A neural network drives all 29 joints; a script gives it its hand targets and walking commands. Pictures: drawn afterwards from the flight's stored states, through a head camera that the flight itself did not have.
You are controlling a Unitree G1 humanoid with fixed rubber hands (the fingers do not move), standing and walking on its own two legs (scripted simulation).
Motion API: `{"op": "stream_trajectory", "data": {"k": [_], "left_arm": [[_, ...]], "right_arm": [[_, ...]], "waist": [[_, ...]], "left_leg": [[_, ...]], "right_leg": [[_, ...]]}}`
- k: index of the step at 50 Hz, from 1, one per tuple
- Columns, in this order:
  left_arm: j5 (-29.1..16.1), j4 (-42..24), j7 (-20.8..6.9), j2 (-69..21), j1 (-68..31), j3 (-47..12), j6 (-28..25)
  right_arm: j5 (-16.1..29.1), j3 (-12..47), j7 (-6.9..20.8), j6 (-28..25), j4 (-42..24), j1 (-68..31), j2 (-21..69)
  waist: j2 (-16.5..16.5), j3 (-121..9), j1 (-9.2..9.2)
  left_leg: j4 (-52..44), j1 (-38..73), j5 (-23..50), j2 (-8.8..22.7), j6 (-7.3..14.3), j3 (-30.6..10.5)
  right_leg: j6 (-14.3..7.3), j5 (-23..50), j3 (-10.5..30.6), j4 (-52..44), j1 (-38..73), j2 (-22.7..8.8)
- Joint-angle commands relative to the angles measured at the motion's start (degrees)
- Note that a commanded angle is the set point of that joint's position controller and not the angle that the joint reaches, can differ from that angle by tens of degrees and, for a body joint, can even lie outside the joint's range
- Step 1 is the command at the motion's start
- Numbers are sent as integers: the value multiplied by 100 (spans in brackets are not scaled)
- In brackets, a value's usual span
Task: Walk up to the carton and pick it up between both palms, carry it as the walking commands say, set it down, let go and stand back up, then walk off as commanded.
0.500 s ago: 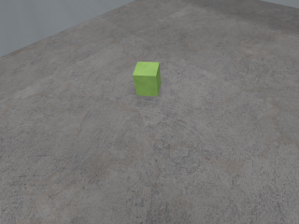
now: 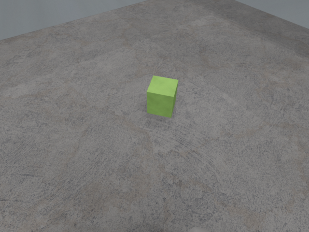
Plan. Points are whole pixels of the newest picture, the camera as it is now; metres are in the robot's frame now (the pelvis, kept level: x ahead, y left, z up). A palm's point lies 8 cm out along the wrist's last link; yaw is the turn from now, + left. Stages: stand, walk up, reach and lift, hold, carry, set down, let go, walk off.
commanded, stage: walk up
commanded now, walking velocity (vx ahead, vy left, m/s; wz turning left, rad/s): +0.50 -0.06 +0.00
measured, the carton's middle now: (162, 96) +1.18 -0.04 -0.64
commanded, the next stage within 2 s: none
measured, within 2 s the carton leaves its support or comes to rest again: neither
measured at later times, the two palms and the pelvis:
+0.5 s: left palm (93, 204) +0.22 +0.20 -0.11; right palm (240, 177) +0.31 -0.26 -0.14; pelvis +0.24 -0.03 +0.01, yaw +0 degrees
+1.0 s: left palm (109, 108) +0.60 +0.22 -0.13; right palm (227, 141) +0.45 -0.25 -0.14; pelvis +0.50 -0.01 +0.00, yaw -1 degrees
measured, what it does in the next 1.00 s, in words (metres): walks ahead: right foot, then left foot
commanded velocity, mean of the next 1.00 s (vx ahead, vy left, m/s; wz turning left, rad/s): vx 0.48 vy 0.01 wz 0.00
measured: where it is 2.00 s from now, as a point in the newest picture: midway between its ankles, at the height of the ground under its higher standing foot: (153, 160)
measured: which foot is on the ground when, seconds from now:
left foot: down 0.00-0.20, up 0.22-0.62, down 0.64-1.00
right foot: up 0.00-0.16, down 0.18-0.66, up 0.68-1.00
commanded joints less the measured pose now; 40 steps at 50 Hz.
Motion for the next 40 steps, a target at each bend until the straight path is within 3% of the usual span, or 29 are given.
{"op": "stream_trajectory", "data": {"k": [1,4,6,8,9,10,11,12,13,14,15,16,18,24,27,28,29,30,32,33,34,35,36,37,38,40], "left_arm": [[27,-541,-44,43,-104,-47,-36],[0,-743,-129,76,-533,-83,-40],[-32,-734,-116,162,-577,-44,-61],[-29,-624,-69,321,-254,28,-131],[-39,-452,-20,517,174,102,-172],[0,-214,47,914,858,251,-223],[9,-124,100,1604,1482,418,-202],[35,-140,127,1655,1510,363,-173],[62,-294,148,1476,1174,290,-190],[62,-444,154,1264,851,254,-224],[38,-434,179,1085,687,233,-244],[7,-443,188,898,419,208,-271],[3,-377,187,747,354,185,-323],[61,-276,184,681,492,184,-349],[47,-256,119,700,330,163,-329],[33,-233,104,758,381,154,-313],[16,-167,100,781,468,123,-302],[-21,-124,102,834,429,123,-298],[-98,-89,94,719,381,74,-283],[-153,-273,75,460,340,17,-307],[-120,-437,106,256,270,20,-333],[2,-446,96,402,-17,25,-314],[2,-318,81,296,-54,23,-281],[4,-252,40,232,61,0,-227],[5,-226,8,183,180,-5,-164],[23,-257,-25,107,310,-8,-38]], "right_arm": [[10,-134,47,-88,-48,795,-1026],[-12,-166,86,-32,-2,697,-1029],[-14,-138,113,5,72,775,-1076],[-17,-135,121,42,116,748,-1121],[-26,-118,129,44,137,758,-1062],[-25,-72,152,22,27,734,-872],[86,-2,127,6,-230,816,-694],[60,-15,115,10,-262,545,-851],[51,-13,125,-15,-191,434,-910],[18,-12,125,8,-99,383,-878],[17,-53,147,61,-8,467,-849],[36,-84,154,107,56,610,-817],[18,-101,175,232,25,661,-727],[16,-1,346,399,-335,-273,-490],[78,20,377,321,-474,-566,-494],[65,-2,369,295,-491,-600,-559],[46,-13,345,257,-485,-604,-585],[22,-40,309,211,-420,-402,-648],[-47,-177,209,88,49,891,-1021],[-130,-333,120,31,229,1740,-1532],[-86,-437,62,25,359,2385,-2071],[-67,-313,76,57,353,2142,-1927],[-56,-238,81,62,224,1697,-1603],[-44,-178,58,66,39,1206,-1361],[-19,-151,37,45,-82,871,-1155],[5,-138,23,-12,-140,657,-1015]], "waist": [[1179,-9,-340],[1609,227,-292],[1437,174,-265],[921,60,-33],[480,-147,193],[-703,-472,594],[-2330,-1313,775],[-1613,-1202,635],[-979,-864,513],[-331,-595,431],[-89,-551,310],[-215,-570,159],[-528,-490,41],[-684,199,81],[-1107,211,-4],[-1097,170,-18],[-868,153,-33],[-632,73,-164],[277,-601,-756],[1345,-1192,-1131],[2694,-1623,-1377],[1982,-1233,-1186],[1387,-712,-937],[947,-258,-630],[884,35,-408],[1137,-23,-225]], "left_leg": [[-2122,449,108,1713,798,-1486],[-2140,4,-25,1230,657,-813],[-2012,-18,-139,1197,641,-808],[-1420,-124,-340,984,438,-727],[-655,-310,-273,760,301,-604],[941,-1130,-590,316,62,-257],[2869,-1889,-1516,-116,-70,-144],[3592,-2323,-1474,-18,-36,-717],[3939,-2549,-1082,212,-39,-817],[4100,-2652,-605,376,-143,-818],[4085,-2529,-307,482,-230,-868],[4021,-2309,-176,527,-268,-884],[3749,-2144,86,515,-290,-834],[1499,-1759,680,483,-367,-495],[517,-786,776,388,-239,-299],[437,-550,698,330,-227,-165],[356,-349,594,266,-235,-46],[190,-36,545,210,-225,13],[-156,1688,413,135,35,-68],[-588,2730,-335,1363,450,-1650],[-1680,3392,-537,2408,1062,-3443],[-1758,2999,-1218,2395,1171,-3536],[-1899,2314,-1345,2414,1031,-3267],[-1946,1512,-1015,2239,934,-2908],[-1986,932,-445,2077,840,-2475],[-1863,617,500,1809,681,-1744]], "right_leg": [[132,256,176,-935,-577,-261],[183,599,-134,-2291,218,-23],[196,741,-341,-2708,703,118],[146,1034,-429,-3356,1519,221],[39,999,-368,-3566,2207,202],[-258,123,763,-4117,3156,-520],[-811,-730,2920,-5027,4019,-2001],[-965,-1000,3368,-5265,3927,-2049],[-1043,-604,3082,-5222,3577,-2079],[-1027,263,2707,-5174,3263,-2035],[-971,1297,2348,-5025,2987,-1935],[-910,1790,1799,-4917,2731,-1676],[-815,1750,1295,-4950,2415,-1415],[-739,1034,689,-5433,1828,-1122],[-629,209,240,-5444,1411,-722],[-623,84,224,-5434,1360,-700],[-650,193,300,-5300,1339,-715],[-627,494,296,-4980,1284,-717],[-428,1184,-10,-2949,616,-317],[-137,686,-358,-1072,-385,144],[-74,-1337,-252,677,-1461,587],[-121,-1143,208,1245,-1930,244],[-152,-656,349,1254,-1928,16],[-114,-170,461,1022,-1610,-160],[-63,119,555,690,-1283,-281],[38,248,473,171,-796,-268]]}}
